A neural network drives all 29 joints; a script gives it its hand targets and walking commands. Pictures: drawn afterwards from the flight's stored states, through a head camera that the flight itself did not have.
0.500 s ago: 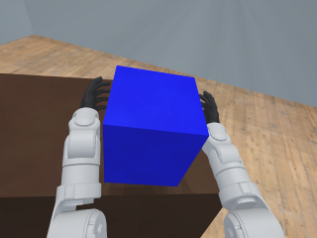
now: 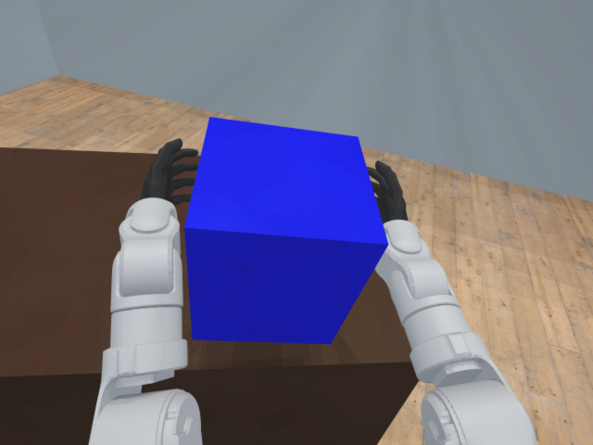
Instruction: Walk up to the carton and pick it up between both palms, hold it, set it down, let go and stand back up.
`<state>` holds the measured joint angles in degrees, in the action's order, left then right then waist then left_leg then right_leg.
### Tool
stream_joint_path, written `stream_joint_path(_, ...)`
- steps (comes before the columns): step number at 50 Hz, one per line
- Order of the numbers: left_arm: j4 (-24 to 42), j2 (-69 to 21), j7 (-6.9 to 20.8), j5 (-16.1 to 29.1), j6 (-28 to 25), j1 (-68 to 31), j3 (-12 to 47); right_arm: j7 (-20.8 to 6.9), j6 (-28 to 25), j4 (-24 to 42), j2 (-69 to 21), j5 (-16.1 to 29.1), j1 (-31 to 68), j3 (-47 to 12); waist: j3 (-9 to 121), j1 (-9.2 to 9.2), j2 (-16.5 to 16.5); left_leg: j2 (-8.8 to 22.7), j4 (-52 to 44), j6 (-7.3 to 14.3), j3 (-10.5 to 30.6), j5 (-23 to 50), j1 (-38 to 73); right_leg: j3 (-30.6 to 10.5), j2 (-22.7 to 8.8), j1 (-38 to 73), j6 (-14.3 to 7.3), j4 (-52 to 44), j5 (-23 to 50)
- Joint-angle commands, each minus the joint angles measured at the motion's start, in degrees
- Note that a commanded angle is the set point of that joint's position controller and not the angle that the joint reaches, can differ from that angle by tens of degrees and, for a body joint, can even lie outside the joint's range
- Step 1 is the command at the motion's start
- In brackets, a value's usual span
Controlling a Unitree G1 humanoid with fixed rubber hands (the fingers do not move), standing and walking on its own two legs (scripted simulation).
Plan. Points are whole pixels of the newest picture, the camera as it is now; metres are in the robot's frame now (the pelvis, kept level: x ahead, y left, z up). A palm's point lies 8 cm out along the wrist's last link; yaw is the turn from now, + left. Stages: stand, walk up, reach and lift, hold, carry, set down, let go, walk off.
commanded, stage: hold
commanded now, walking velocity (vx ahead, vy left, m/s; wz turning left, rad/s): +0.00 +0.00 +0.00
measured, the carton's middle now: (274, 239) +0.38 +0.02 +0.12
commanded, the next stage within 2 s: none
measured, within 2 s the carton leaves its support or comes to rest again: neither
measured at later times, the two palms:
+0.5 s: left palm (155, 192) +0.35 +0.16 +0.22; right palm (394, 214) +0.36 -0.14 +0.20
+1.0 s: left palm (156, 194) +0.36 +0.16 +0.22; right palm (393, 214) +0.36 -0.14 +0.19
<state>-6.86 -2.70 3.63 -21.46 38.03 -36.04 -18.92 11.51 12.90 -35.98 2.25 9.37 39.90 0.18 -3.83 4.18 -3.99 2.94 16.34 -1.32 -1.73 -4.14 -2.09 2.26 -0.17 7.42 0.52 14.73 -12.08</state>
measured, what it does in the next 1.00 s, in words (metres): stands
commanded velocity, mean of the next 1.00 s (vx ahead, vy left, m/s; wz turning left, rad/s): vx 0.00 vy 0.00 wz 0.00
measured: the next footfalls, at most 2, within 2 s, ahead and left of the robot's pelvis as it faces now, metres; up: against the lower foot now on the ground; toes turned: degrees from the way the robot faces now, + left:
none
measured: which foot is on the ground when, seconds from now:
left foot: down 0.00-1.00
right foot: down 0.00-1.00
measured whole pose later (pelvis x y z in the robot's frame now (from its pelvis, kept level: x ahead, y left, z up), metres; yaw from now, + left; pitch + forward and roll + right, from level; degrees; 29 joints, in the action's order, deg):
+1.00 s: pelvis -0.01 +0.01 +0.00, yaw +0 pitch -10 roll -1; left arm -6.5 -2.5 3.8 -21.6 41.3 -38.0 -19.1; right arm 11.7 15.8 -35.0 2.8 11.1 41.4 0.7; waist -2.4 4.5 -3.3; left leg 3.0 16.5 -0.9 -2.1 -3.6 -3.2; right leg 1.9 -0.2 6.3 0.7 14.5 -11.2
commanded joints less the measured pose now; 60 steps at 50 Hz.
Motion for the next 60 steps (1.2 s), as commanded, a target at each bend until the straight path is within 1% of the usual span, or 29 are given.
stream_joint_path(1, 3.6, -27.5, 7.5, 7.3, -1.5, -29.1, 26.4, -4.2, -4.4, 18.4, -28.8, 2.6, 39.1, -16.9, 20.3, 1.22, 3.9, -3.9, 2.0, 1.8, -2.4, 8.8, 18.3, 4.0, 3.3, -11.8, 3.4, -3.4, 11.2)
stream_joint_path(5, 4.3, -27.7, 6.8, 7.1, -0.4, -25.9, 27.6, -3.6, -4.6, 22.9, -28.0, 4.4, 40.9, -19.9, 20.7, 0.5, 4.9, -4.6, 3.2, 1.6, -2.5, 13.2, 19.7, 4.2, 3.7, -11.0, 3.8, -3.1, 15.6)
stream_joint_path(6, 6.1, -27.6, 6.7, 7.2, -0.3, -28.0, 28.3, -3.8, -3.9, 20.8, -28.6, 5.0, 40.4, -19.3, 20.3, 1.39, 6.9, -4.2, 2.7, 1.4, -2.2, 10.2, 20.3, 3.9, 3.8, -11.5, 3.3, -3.1, 11.6)
stream_joint_path(8, 4.4, -27.7, 6.9, 7.2, 0.1, -27.7, 27.3, -3.9, -4.1, 24.1, -28.8, 3.8, 42.2, -19.4, 22.3, 0.69, 4.3, -3.8, 2.2, 2.2, -2.3, 8.5, 19.3, 3.7, 3.3, -12.3, 3.4, -3.3, 11.6)
stream_joint_path(11, 6.4, -27.2, 5.9, 8.4, -0.2, -29.4, 29.4, -4.3, -4.3, 24.8, -29.8, 4.9, 43.7, -20.2, 23.1, -0.55, 5.3, -4.0, 2.9, 1.7, -2.3, 8.7, 18.1, 3.6, 3.9, -11.6, 3.2, -2.6, 11.0)
stream_joint_path(12, 7.0, -28.5, 6.0, 8.5, -0.5, -31.3, 30.1, -4.4, -3.6, 23.3, -28.8, 4.8, 42.4, -19.1, 22.6, 1.23, 6.2, -4.0, 2.9, 1.5, -2.0, 8.4, 19.2, 4.2, 4.2, -13.2, 2.8, -3.0, 9.6)
stream_joint_path(13, 4.6, -27.5, 6.1, 7.6, 0.2, -27.8, 27.7, -4.3, -3.2, 22.9, -28.6, 3.7, 41.7, -18.8, 20.3, -0.38, 4.6, -3.9, 2.1, 2.4, -2.4, 7.0, 18.7, 3.9, 3.5, -13.0, 3.3, -3.4, 9.6)
stream_joint_path(14, 6.3, -29.5, 6.1, 8.2, 0.5, -29.7, 29.2, -4.2, -2.7, 24.0, -28.7, 4.0, 42.7, -19.7, 22.6, 1.25, 3.3, -3.7, 3.0, 2.1, -2.4, 7.4, 20.2, 3.9, 3.8, -12.5, 3.2, -3.5, 9.9)
stream_joint_path(15, 3.4, -27.2, 6.6, 6.4, 0.7, -29.6, 25.0, -4.0, -1.7, 20.4, -28.6, 3.2, 40.8, -17.8, 18.4, 0.2, 2.4, -4.1, 1.4, 2.7, -3.3, 4.6, 17.7, 3.1, 3.0, -12.3, 3.3, -4.3, 7.8)
stream_joint_path(17, 4.3, -28.3, 6.8, 7.5, 1.0, -29.4, 27.6, -4.1, -2.1, 20.5, -27.7, 3.4, 40.9, -17.9, 20.4, 1.1, 5.1, -3.5, 1.6, 2.0, -2.7, 5.1, 18.3, 3.8, 3.8, -13.1, 2.8, -3.5, 7.3)
stream_joint_path(18, 3.4, -27.1, 6.5, 6.9, 1.3, -29.1, 27.0, -4.2, -2.3, 23.3, -28.7, 3.9, 44.5, -18.9, 21.0, -0.33, 3.6, -3.7, 1.5, 2.4, -2.8, 5.1, 17.1, 3.5, 3.7, -12.6, 3.0, -3.4, 7.7)
stream_joint_path(22, 2.7, -27.7, 6.8, 6.6, 1.3, -30.4, 26.5, -5.0, -1.5, 16.8, -26.4, 2.4, 41.7, -14.6, 18.2, 2.18, 5.8, -3.3, 0.6, 1.8, -2.8, 3.6, 18.3, 4.3, 4.2, -15.0, 2.2, -4.2, 3.6)
stream_joint_path(24, 0.7, -27.7, 6.9, 6.5, 1.9, -30.3, 25.7, -4.9, -1.9, 19.2, -27.8, 3.0, 43.1, -15.2, 19.4, 0.92, 5.5, -3.9, 1.2, 2.2, -2.9, 3.1, 16.9, 3.3, 3.6, -13.0, 2.5, -4.4, 4.7)
stream_joint_path(27, 5.4, -28.7, 7.4, 7.6, 1.4, -29.7, 27.2, -3.9, -1.4, 22.1, -30.1, 5.4, 41.8, -19.4, 21.5, 1.61, 4.9, -4.0, 2.7, 1.5, -2.6, 11.3, 19.2, 2.9, 3.6, -10.2, 2.8, -3.4, 14.2)
stream_joint_path(28, 3.6, -26.4, 7.6, 6.4, 2.1, -28.3, 25.0, -4.0, -0.7, 19.9, -29.1, 5.6, 40.8, -18.5, 18.0, 0.51, 4.7, -4.7, 2.1, 1.8, -3.1, 8.8, 18.3, 3.4, 3.5, -10.4, 3.4, -3.9, 13.0)
stream_joint_path(30, 2.5, -26.6, 7.7, 6.2, 2.0, -28.5, 25.0, -4.1, -0.1, 17.7, -28.3, 3.7, 40.1, -16.7, 16.4, 1.75, 4.6, -3.8, 0.4, 1.9, -2.7, 4.1, 17.3, 4.0, 4.3, -12.4, 2.7, -4.5, 6.9)
stream_joint_path(35, 2.3, -28.4, 6.8, 7.0, 1.3, -32.0, 26.4, -4.9, -1.8, 21.5, -28.6, 4.5, 44.9, -15.9, 21.8, 0.61, 6.2, -3.7, 1.8, 1.6, -2.9, 4.3, 17.5, 4.1, 4.2, -14.8, 2.0, -4.2, 5.0)
stream_joint_path(36, 3.2, -29.2, 6.6, 7.6, 1.2, -33.1, 27.8, -5.0, -1.9, 22.2, -28.7, 4.3, 46.5, -16.4, 21.6, 1.77, 5.9, -3.8, 1.5, 1.9, -3.0, 2.8, 17.5, 3.8, 4.0, -14.3, 2.2, -4.3, 4.0)
stream_joint_path(39, 3.9, -29.1, 6.2, 8.1, 0.5, -34.1, 28.0, -5.2, -2.2, 21.6, -29.7, 4.8, 46.8, -16.4, 22.8, 0.91, 6.7, -3.6, 1.5, 1.7, -2.7, 4.7, 17.1, 3.5, 3.8, -14.6, 2.2, -3.7, 5.9)
stream_joint_path(42, 0.8, -27.4, 6.4, 7.0, 1.2, -29.7, 25.6, -4.7, -1.1, 20.3, -29.0, 4.6, 44.3, -17.0, 19.9, -0.18, 3.7, -3.7, 1.3, 2.5, -2.6, 3.9, 16.5, 2.8, 3.8, -13.8, 2.9, -4.1, 6.8)
stream_joint_path(44, 1.6, -26.3, 6.9, 5.8, 1.4, -29.9, 24.4, -4.6, -0.2, 15.8, -28.2, 4.2, 40.6, -16.2, 19.0, 0.46, 3.8, -3.8, 0.9, 1.9, -3.1, 4.5, 16.4, 3.2, 3.7, -13.0, 3.0, -4.3, 7.6)
stream_joint_path(47, 4.0, -29.2, 7.3, 8.4, 0.7, -30.1, 27.2, -4.4, -1.6, 22.8, -29.0, 5.1, 43.6, -17.2, 24.4, 0.53, 3.8, -3.9, 1.9, 2.1, -2.4, 7.9, 18.0, 3.8, 4.2, -11.5, 3.0, -3.1, 10.9)
stream_joint_path(52, 0.6, -26.7, 7.4, 6.4, 1.6, -30.4, 24.8, -4.1, -0.7, 21.0, -28.8, 5.3, 43.1, -17.0, 20.0, 0.2, 4.9, -4.7, 1.1, 2.4, -2.8, 4.5, 15.9, 3.0, 3.8, -12.0, 3.1, -3.8, 7.7)
stream_joint_path(53, 5.0, -27.9, 7.3, 8.1, 1.2, -30.9, 27.5, -4.1, -0.7, 22.1, -29.5, 5.4, 42.0, -17.8, 22.3, 1.96, 5.4, -4.4, 2.0, 1.9, -2.7, 7.0, 17.0, 3.3, 3.8, -10.6, 2.9, -3.0, 10.5)
stream_joint_path(54, 6.9, -28.3, 6.7, 10.2, 0.7, -33.0, 29.8, -4.2, -1.4, 25.3, -30.2, 6.8, 45.5, -19.3, 25.7, 0.9, 4.8, -4.1, 2.6, 1.2, -2.3, 9.1, 18.3, 3.6, 4.0, -11.8, 3.0, -2.5, 12.5)
stream_joint_path(55, 5.9, -28.1, 6.5, 8.5, 0.8, -31.8, 27.5, -4.0, -0.3, 20.3, -29.5, 6.1, 42.3, -19.3, 22.1, 0.42, 6.3, -4.4, 2.6, 1.3, -2.3, 9.3, 18.2, 4.0, 4.1, -12.1, 3.3, -2.8, 12.3)
stream_joint_path(56, 7.9, -29.0, 6.3, 9.4, 0.6, -30.8, 30.0, -3.8, -0.9, 25.0, -29.9, 6.9, 42.1, -20.1, 25.2, 1.02, 5.5, -3.8, 3.3, 1.1, -2.1, 11.1, 18.6, 3.1, 4.1, -10.9, 2.9, -2.6, 14.0)
stream_joint_path(58, 5.6, -28.1, 6.6, 9.0, 1.4, -31.2, 28.5, -3.8, -0.8, 23.7, -29.3, 6.9, 44.2, -19.7, 22.7, 0.57, 5.2, -4.4, 2.4, 1.7, -2.1, 7.5, 17.7, 3.3, 4.0, -11.4, 3.1, -3.4, 10.0)
stream_joint_path(60, 7.5, -29.4, 6.4, 9.1, 1.2, -31.4, 30.3, -3.9, -0.6, 23.7, -29.0, 6.6, 42.7, -19.1, 23.3, 2.6, 6.4, -3.5, 2.9, 0.7, -1.6, 9.9, 19.6, 3.8, 4.2, -12.3, 2.2, -2.7, 10.8)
